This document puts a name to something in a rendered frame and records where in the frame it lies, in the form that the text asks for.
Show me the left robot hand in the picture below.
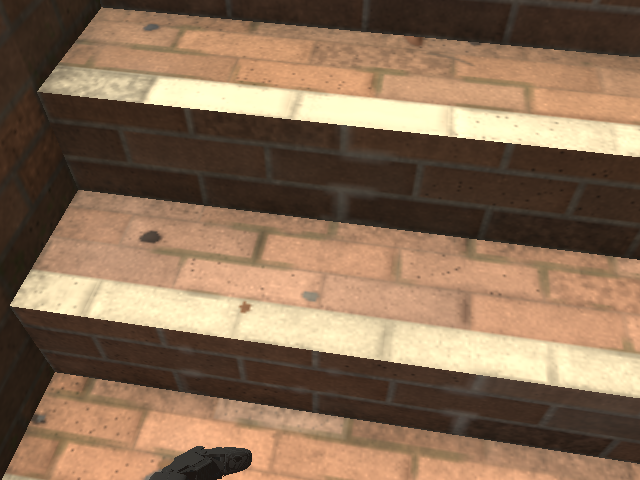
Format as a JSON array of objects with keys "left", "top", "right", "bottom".
[{"left": 149, "top": 446, "right": 252, "bottom": 480}]

